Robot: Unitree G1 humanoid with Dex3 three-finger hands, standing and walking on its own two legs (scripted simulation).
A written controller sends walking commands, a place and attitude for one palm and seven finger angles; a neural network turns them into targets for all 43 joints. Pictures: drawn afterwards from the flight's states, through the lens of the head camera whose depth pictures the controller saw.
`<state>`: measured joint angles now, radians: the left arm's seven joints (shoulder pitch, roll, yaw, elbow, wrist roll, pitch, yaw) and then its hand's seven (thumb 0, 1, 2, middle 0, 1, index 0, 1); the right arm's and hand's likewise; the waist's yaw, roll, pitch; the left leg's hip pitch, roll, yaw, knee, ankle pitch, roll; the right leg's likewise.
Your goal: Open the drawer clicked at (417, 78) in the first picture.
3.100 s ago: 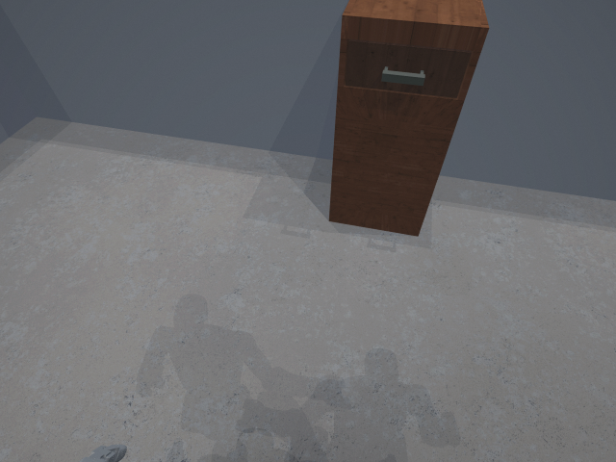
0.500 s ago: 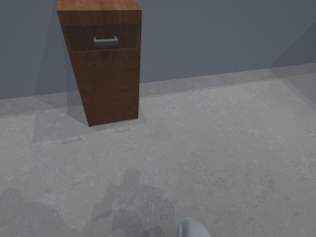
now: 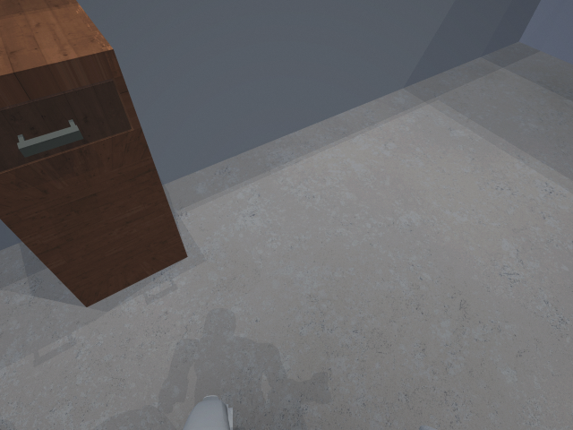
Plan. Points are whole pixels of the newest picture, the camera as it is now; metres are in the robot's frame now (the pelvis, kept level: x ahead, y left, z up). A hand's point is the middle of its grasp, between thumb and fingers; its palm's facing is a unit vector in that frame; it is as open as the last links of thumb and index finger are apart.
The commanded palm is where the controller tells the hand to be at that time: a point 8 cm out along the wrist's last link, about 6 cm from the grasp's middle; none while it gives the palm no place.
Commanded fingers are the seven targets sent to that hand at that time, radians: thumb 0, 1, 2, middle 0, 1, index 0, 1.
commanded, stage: walk to a spot facing it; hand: left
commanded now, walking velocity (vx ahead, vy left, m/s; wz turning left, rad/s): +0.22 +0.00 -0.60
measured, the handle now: (49, 135) +0.70 +0.58 -0.04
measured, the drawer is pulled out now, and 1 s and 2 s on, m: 0.00 0.00 0.00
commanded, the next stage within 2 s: turn to face it in 0.46 s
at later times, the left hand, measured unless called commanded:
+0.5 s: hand (190, 341) +0.29 +0.19 -0.16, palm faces -0.31 -0.92 -0.23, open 7.4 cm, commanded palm none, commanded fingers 0.00 0.90 0.90 -0.20 -0.30 -0.20 -0.30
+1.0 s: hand (215, 321) +0.33 +0.15 -0.17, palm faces -0.26 -0.95 -0.14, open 7.4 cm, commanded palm none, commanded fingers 0.00 0.90 0.90 -0.20 -0.30 -0.20 -0.30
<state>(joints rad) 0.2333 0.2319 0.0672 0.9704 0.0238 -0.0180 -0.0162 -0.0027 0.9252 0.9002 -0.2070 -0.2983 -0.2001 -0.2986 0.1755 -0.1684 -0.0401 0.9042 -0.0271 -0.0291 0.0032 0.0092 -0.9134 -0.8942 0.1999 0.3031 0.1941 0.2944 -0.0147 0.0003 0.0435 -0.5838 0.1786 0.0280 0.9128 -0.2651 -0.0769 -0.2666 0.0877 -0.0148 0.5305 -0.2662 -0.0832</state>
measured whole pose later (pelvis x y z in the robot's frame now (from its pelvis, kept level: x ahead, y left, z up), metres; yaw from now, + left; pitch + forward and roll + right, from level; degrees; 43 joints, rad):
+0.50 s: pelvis +0.13 +0.02 +0.00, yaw -20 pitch +0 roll +0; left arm 0.19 0.22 0.09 0.89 0.02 0.05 -0.04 0.01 0.91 0.90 -0.20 -0.30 -0.19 -0.30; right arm 0.24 -0.22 -0.06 0.95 -0.03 0.00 -0.01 0.01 -0.91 -0.89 0.20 0.30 0.20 0.30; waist -0.02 0.02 0.09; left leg -0.19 0.21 0.33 0.61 -0.36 -0.06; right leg -0.42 -0.06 -0.12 0.70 -0.30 0.03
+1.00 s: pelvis +0.18 +0.02 +0.00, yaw -15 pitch +1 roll -2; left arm 0.13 0.17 0.05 0.95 0.01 0.05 0.01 0.01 0.90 0.90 -0.21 -0.30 -0.20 -0.30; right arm 0.31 -0.11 -0.02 1.01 -0.03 0.02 -0.01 0.01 -0.92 -0.89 0.20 0.30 0.20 0.30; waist -0.05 -0.02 0.04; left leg -0.31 0.03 0.06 0.56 -0.27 0.04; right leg -0.42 -0.04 -0.07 0.99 -0.47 0.05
